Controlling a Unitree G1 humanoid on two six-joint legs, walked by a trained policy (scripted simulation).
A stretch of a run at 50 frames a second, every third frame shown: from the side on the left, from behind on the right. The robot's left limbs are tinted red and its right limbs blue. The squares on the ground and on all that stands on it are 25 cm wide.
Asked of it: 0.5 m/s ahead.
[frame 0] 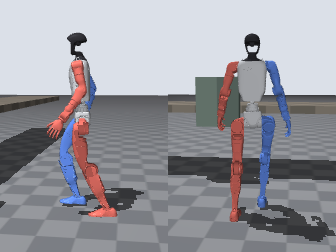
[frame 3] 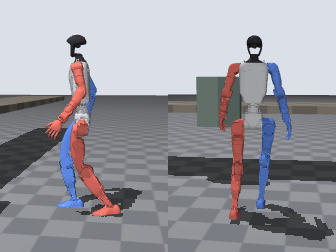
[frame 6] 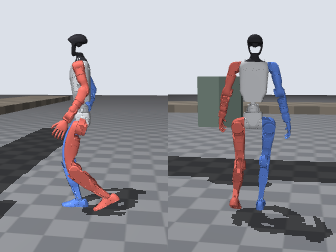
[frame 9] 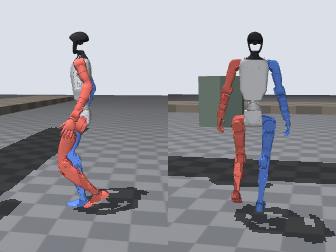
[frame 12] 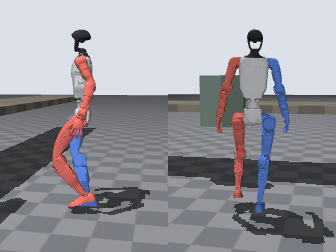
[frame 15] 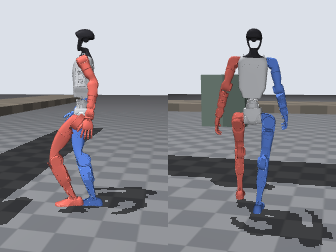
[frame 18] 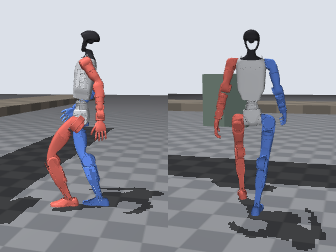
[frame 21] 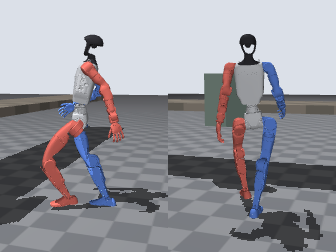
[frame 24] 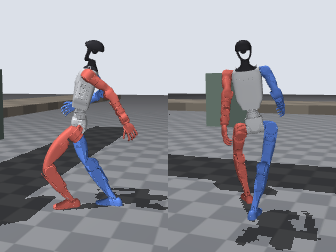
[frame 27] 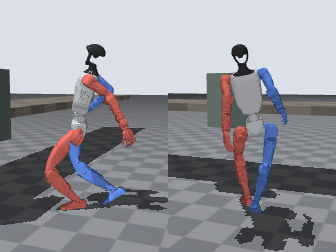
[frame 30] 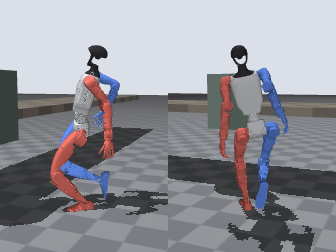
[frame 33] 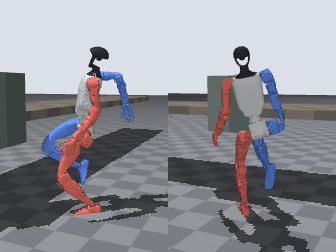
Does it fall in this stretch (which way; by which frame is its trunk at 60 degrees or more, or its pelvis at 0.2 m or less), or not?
no
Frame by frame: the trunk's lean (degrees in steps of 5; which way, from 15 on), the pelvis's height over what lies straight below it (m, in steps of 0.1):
0: 5, 0.8
3: 5, 0.8
6: 5, 0.8
9: 5, 0.8
12: 0, 0.8
15: 5, 0.8
18: 10, 0.8
21: 15 backward, 0.7
24: 15 backward, 0.7
27: 20 backward and to its left, 0.7
30: 20 backward and to its left, 0.7
33: 20 backward and to its left, 0.7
